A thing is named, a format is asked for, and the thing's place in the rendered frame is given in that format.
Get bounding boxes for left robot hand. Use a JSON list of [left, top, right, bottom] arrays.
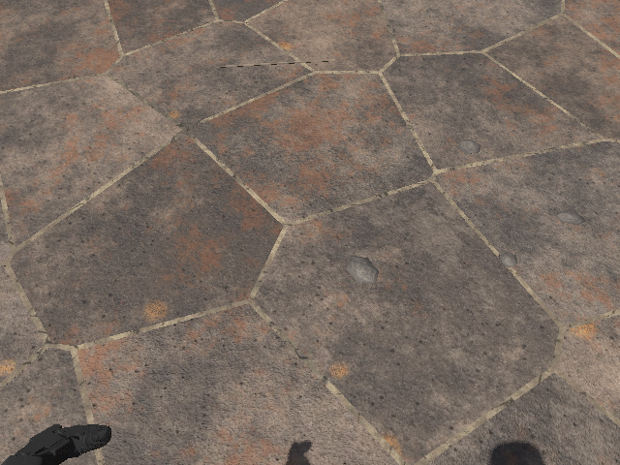
[[1, 424, 111, 465]]

